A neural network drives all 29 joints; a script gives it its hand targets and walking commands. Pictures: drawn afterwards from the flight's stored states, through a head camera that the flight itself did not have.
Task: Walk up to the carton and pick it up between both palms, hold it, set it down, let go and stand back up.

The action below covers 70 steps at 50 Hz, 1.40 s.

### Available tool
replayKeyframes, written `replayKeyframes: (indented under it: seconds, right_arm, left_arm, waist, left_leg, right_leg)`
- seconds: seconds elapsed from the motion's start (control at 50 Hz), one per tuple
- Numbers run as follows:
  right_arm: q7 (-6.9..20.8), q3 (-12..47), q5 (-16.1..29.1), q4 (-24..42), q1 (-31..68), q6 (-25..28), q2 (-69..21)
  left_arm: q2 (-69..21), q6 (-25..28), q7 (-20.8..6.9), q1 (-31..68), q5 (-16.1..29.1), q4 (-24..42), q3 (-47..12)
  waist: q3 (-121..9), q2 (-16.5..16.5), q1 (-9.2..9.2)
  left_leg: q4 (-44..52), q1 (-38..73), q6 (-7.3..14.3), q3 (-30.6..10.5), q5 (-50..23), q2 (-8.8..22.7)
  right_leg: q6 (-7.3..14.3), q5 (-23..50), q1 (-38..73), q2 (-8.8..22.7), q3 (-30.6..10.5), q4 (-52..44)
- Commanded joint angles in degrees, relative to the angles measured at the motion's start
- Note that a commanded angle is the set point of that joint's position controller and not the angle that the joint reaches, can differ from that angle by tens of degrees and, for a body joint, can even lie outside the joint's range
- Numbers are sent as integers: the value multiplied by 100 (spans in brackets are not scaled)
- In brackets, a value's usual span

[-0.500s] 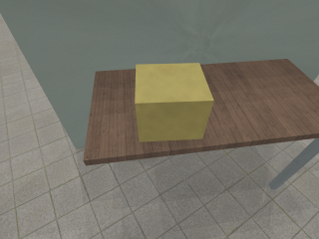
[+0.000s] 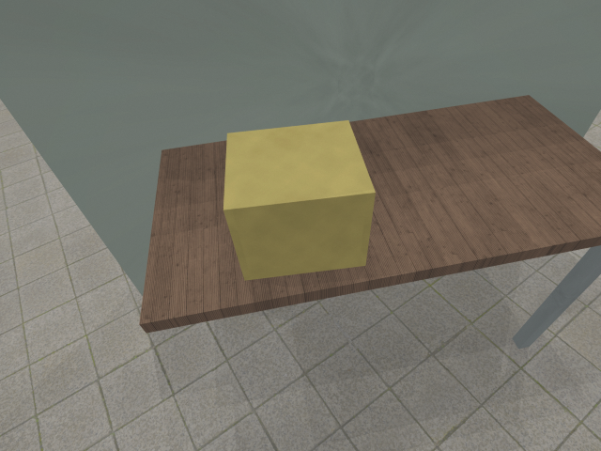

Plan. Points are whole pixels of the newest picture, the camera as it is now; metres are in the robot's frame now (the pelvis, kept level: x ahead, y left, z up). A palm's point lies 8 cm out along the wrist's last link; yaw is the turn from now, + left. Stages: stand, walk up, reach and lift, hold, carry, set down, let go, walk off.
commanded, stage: walk up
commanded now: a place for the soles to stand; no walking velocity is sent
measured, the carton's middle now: (296, 200) +0.56 +0.04 -0.01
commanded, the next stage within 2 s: reach and lift in 1.26 s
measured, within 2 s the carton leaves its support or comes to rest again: neither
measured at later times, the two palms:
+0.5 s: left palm out of the picture +0.04 +0.26 -0.13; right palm out of the picture +0.01 -0.25 -0.14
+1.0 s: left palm out of the picture +0.06 +0.28 -0.13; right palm out of the picture -0.01 -0.24 -0.14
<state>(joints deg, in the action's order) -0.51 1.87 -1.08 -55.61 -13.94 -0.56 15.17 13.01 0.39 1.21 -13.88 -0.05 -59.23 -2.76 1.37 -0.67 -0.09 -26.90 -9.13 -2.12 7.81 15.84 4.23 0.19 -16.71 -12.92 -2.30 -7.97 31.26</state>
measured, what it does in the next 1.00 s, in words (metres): stands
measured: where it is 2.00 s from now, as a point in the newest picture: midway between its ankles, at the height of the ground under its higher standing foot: outside the picture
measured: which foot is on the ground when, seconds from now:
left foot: down 0.00-1.00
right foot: down 0.00-1.00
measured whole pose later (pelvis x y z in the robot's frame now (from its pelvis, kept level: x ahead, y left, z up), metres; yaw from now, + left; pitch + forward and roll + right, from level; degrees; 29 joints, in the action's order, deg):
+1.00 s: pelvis +0.01 +0.02 -0.01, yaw -6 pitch -1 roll +2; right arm -0.5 2.1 -1.0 -59.0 -16.2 -2.4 16.1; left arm 14.7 0.4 2.4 -16.2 -0.4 -57.0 -3.2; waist 1.9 0.9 -0.7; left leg -30.5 -8.4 -0.6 13.9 20.0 3.9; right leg -1.9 -18.9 -15.4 -2.5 -13.9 36.0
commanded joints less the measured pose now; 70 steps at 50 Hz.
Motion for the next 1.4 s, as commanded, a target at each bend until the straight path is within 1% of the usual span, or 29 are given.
replayKeyframes:
  seconds: [0.0,0.04,0.08,0.1,0.12,0.24,0.3,0.42,0.46,0.48,0.52,0.58,0.64,0.66,0.72,0.78,0.8,0.88,0.98,1.02,1.06,1.1,1.16,1.18,1.24,1.26,1.3,1.34,1.38]
  right_arm:
    - [-36,-120,-2,214,-221,82,653]
    - [-50,-92,26,217,-174,66,636]
    - [-45,-133,-6,148,-261,69,673]
    - [-43,-131,23,140,-319,76,653]
    - [-35,-136,-18,111,-330,73,754]
    - [-56,-121,0,89,-238,20,717]
    - [-51,-115,-4,50,-302,23,714]
    - [-50,-140,4,2,-403,-10,768]
    - [-55,-117,4,3,-368,-1,809]
    - [-46,-128,2,-108,-371,-30,832]
    - [-31,-102,31,-127,-395,-45,748]
    - [-40,-127,32,-136,-374,-49,786]
    - [-48,-121,8,-172,-502,-37,814]
    - [-44,-125,10,-196,-521,-32,887]
    - [-53,-110,8,-200,-466,-35,858]
    - [-45,-136,17,-155,-472,-63,935]
    - [-39,-154,1,-196,-474,-79,894]
    - [-47,-160,-6,-156,-455,-98,955]
    - [-32,-144,-7,-117,-424,-151,899]
    - [-24,-176,-9,-52,-356,-167,943]
    - [-10,-150,-21,-12,-323,-199,856]
    - [-13,-144,-26,-55,-425,-198,850]
    - [-14,-155,-5,-91,-550,-168,843]
    - [-17,-182,-16,-88,-541,-167,919]
    - [-45,-172,4,-122,-558,-148,931]
    - [337,-1002,-611,465,3466,415,761]
    - [721,-1383,-766,446,2520,309,1155]
    - [739,-1237,-439,946,2071,-20,1111]
    - [517,-1057,142,1408,1447,-208,1075]
  left_arm:
    - [936,73,49,-201,23,190,207]
    - [950,64,39,-209,37,187,200]
    - [980,58,51,-170,-1,195,214]
    - [970,70,49,-205,12,176,187]
    - [931,69,53,-211,-6,171,183]
    - [930,29,60,-213,-4,205,166]
    - [968,24,72,-223,27,208,165]
    - [1050,-11,78,-144,3,229,188]
    - [966,-11,70,-201,-8,253,157]
    - [869,54,76,-295,-31,308,114]
    - [1042,111,77,-384,-16,297,162]
    - [1073,116,104,-407,6,310,169]
    - [1028,105,113,-282,-7,339,158]
    - [913,98,118,-331,-11,365,133]
    - [888,97,130,-482,-3,328,118]
    - [875,67,142,-513,-3,362,80]
    - [873,67,148,-442,-12,376,112]
    - [884,68,154,-593,-51,387,113]
    - [930,50,172,-497,-67,532,146]
    - [992,80,183,-669,-43,495,176]
    - [1050,75,186,-587,-18,518,188]
    - [1059,63,184,-481,-26,595,196]
    - [1017,75,178,-458,-24,550,147]
    - [1017,80,175,-551,-8,547,144]
    - [956,64,176,-393,-43,606,166]
    - [1356,-1230,-28,3679,344,1453,319]
    - [1167,-2409,-41,2895,190,1907,286]
    - [1178,-2977,-224,2702,-40,2757,321]
    - [1214,-3485,-451,2238,-281,3427,426]
  waist:
    - [-128,290,-16]
    - [-56,287,3]
    - [-5,87,-35]
    - [-162,288,-48]
    - [-200,95,-17]
    - [128,186,30]
    - [147,93,33]
    - [311,280,-77]
    - [399,201,-21]
    - [267,2,14]
    - [182,122,-7]
    - [76,268,-4]
    - [25,601,-93]
    - [-9,380,-75]
    - [157,373,-43]
    - [128,178,-31]
    - [248,-100,-56]
    - [102,-65,-6]
    - [222,195,-29]
    - [95,100,-13]
    - [165,398,-1]
    - [178,435,-60]
    - [186,402,-131]
    - [110,145,-75]
    - [48,389,-84]
    - [340,106,-9]
    - [604,365,-97]
    - [-888,212,-75]
    - [-2134,209,-151]
  left_leg:
    - [302,313,464,-332,-487,292]
    - [305,459,445,-338,-302,253]
    - [352,424,459,-353,-555,299]
    - [336,585,478,-372,-719,354]
    - [337,639,496,-338,-657,387]
    - [366,452,513,-312,-603,397]
    - [427,487,531,-336,-509,424]
    - [567,279,565,-324,166,458]
    - [602,333,631,-360,89,543]
    - [454,302,553,-168,71,397]
    - [347,351,426,-156,149,229]
    - [275,592,415,-171,88,220]
    - [418,629,466,-267,-98,332]
    - [435,606,495,-239,-188,376]
    - [419,585,551,-224,-490,452]
    - [528,552,658,-191,-240,558]
    - [595,377,660,-189,-130,561]
    - [381,494,693,-50,-425,670]
    - [261,343,679,-8,-377,604]
    - [20,364,663,25,-464,512]
    - [-96,300,548,45,-148,392]
    - [-29,494,549,-95,-221,261]
    - [76,709,534,-151,-368,308]
    - [149,793,572,-132,-378,335]
    - [358,595,725,-143,-420,659]
    - [-810,-1951,174,-326,-231,173]
    - [-873,-1936,4,-192,647,95]
    - [-1550,-504,-229,-126,-310,-21]
    - [-2165,186,-355,-68,-1274,-109]
  right_leg:
    - [250,1820,-340,605,-548,-718]
    - [266,1510,-473,631,-695,-855]
    - [237,1819,-381,588,-632,-735]
    - [243,1933,-417,532,-545,-647]
    - [233,1859,-389,528,-508,-619]
    - [224,1783,-569,491,-563,-583]
    - [218,1604,-558,471,-589,-612]
    - [159,881,-788,373,-602,-682]
    - [205,1104,-811,361,-597,-584]
    - [235,1267,-674,395,-774,-628]
    - [306,1287,-671,552,-1075,-807]
    - [275,1305,-794,529,-1157,-834]
    - [238,1393,-777,395,-929,-615]
    - [204,1537,-694,332,-855,-537]
    - [188,1675,-823,317,-757,-316]
    - [156,1405,-924,269,-571,-144]
    - [153,1334,-853,251,-541,-74]
    - [131,1652,-790,241,-414,146]
    - [192,1737,-789,265,-528,221]
    - [237,1922,-711,364,-700,104]
    - [319,1773,-810,432,-988,-82]
    - [362,1725,-1008,502,-1228,-230]
    - [305,1692,-1126,398,-1168,-275]
    - [232,1698,-1217,332,-1041,-179]
    - [138,1632,-842,178,-518,275]
    - [106,-204,-1409,218,1032,716]
    - [187,-702,-1202,168,1322,951]
    - [201,762,-1436,236,1119,790]
    - [42,2613,-1010,210,1134,1067]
